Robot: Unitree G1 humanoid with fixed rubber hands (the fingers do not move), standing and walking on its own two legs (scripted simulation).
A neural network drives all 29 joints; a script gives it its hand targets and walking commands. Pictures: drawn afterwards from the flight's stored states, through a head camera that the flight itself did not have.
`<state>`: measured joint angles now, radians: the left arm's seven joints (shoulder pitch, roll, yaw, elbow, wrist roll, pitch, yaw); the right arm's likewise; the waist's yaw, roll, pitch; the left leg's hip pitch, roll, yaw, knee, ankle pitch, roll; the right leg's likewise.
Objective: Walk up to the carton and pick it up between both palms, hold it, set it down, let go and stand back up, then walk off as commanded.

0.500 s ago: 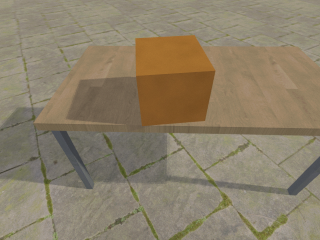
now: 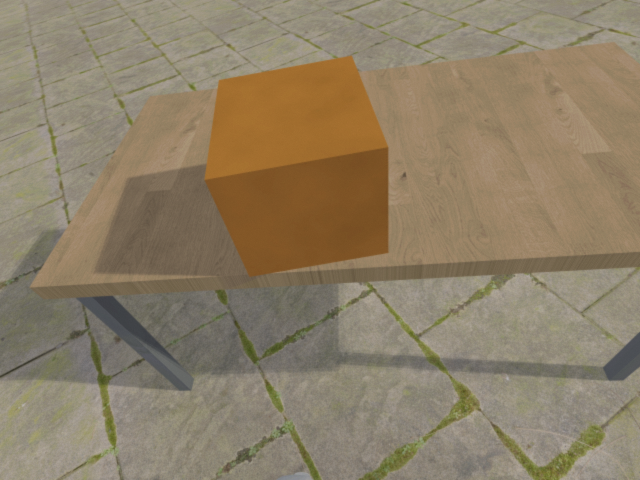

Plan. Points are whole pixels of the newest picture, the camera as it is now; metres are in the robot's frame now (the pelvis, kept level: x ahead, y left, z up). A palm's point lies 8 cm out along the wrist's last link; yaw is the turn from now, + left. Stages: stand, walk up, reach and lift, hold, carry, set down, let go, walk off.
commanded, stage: walk up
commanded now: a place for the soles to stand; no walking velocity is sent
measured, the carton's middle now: (301, 164) +0.67 +0.06 +0.02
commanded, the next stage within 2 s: none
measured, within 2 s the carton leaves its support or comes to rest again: neither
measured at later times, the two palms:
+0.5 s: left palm out of the picture +0.15 +0.41 -0.09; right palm out of the picture +0.15 -0.20 -0.09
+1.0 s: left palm (96, 443) +0.21 +0.36 -0.07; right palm (547, 460) +0.18 -0.25 -0.13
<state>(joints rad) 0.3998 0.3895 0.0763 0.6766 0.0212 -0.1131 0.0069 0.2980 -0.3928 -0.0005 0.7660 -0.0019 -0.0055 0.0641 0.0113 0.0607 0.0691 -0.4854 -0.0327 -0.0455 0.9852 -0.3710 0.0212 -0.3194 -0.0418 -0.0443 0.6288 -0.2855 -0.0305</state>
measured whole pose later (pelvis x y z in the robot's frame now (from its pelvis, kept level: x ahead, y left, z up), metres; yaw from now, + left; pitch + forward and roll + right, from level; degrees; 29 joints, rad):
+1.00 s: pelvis +0.13 +0.04 -0.01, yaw +0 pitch -3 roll +2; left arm 0.31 0.39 0.06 0.68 0.02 -0.09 0.01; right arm 0.32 -0.39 0.00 0.76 0.00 0.00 0.04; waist 0.01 0.04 0.13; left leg -0.32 -0.04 -0.03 0.86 -0.47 0.02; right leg -0.34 -0.04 -0.05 0.66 -0.26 -0.03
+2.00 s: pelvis +0.14 +0.07 -0.01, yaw +0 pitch -2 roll +0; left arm 0.24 0.39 0.02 0.71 0.02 -0.05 0.01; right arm 0.20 -0.39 0.00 0.81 0.00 -0.02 0.03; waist 0.01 0.02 0.05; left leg -0.31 -0.04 -0.03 0.67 -0.33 0.03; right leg -0.33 -0.05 -0.05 0.66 -0.31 0.00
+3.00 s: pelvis +0.18 +0.06 -0.02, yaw +1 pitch -5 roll +0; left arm 0.31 0.39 0.05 0.72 0.02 -0.03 0.01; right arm 0.25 -0.39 0.00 0.82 0.00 0.00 0.04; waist 0.01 0.05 0.11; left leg -0.29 -0.05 -0.04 0.71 -0.35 0.03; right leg -0.32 -0.05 -0.05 0.74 -0.35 -0.03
